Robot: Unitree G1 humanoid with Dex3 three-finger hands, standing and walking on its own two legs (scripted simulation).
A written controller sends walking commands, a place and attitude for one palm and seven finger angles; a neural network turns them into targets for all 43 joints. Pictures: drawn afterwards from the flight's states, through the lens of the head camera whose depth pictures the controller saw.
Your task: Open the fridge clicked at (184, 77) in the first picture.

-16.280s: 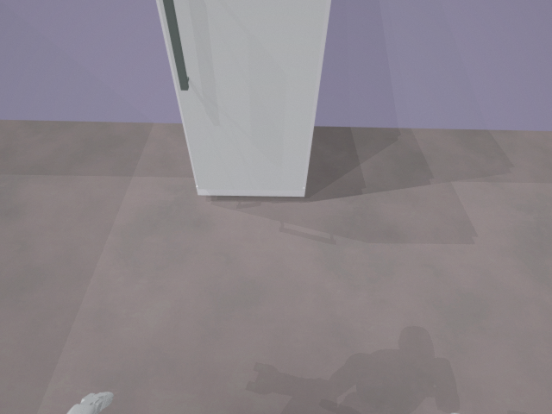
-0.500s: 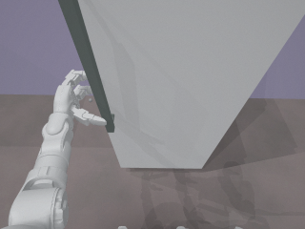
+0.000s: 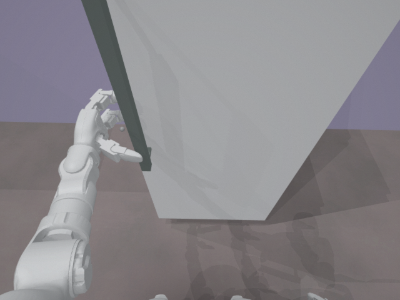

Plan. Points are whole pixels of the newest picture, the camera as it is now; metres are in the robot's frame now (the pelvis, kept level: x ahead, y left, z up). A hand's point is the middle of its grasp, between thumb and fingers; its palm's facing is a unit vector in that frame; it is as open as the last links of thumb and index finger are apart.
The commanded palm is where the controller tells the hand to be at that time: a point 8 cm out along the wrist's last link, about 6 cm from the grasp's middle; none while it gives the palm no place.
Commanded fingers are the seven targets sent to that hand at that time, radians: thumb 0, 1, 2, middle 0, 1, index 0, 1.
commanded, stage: slide the fingers in behind the handle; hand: left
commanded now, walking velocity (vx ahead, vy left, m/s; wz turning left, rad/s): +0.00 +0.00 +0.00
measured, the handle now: (131, 101) +0.48 +0.14 +0.12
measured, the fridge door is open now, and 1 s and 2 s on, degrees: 0 0 0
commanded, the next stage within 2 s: grip the handle and tug to test in 1.56 s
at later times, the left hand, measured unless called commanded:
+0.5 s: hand (129, 134) +0.42 +0.14 +0.10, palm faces -0.05 -1.00 -0.01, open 14.0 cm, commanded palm +0.39 +0.20 +0.09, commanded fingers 0.00 -0.50 0.30 -0.30 -1.20 -0.30 -1.20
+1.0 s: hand (138, 133) +0.42 +0.12 +0.09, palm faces -0.05 -1.00 +0.00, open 14.0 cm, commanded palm +0.39 +0.18 +0.09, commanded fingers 0.00 -0.50 0.30 -0.30 -1.20 -0.30 -1.20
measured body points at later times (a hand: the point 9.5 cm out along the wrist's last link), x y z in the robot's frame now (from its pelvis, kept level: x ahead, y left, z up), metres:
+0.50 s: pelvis +0.00 +0.00 +0.00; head +0.05 +0.00 +0.45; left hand +0.41 +0.19 +0.10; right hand +0.10 -0.25 -0.11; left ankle +0.01 +0.12 -0.70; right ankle +0.00 -0.11 -0.70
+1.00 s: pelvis +0.01 +0.00 +0.00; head +0.05 +0.00 +0.45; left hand +0.42 +0.18 +0.10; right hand +0.09 -0.25 -0.11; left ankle +0.01 +0.12 -0.70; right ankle +0.00 -0.11 -0.70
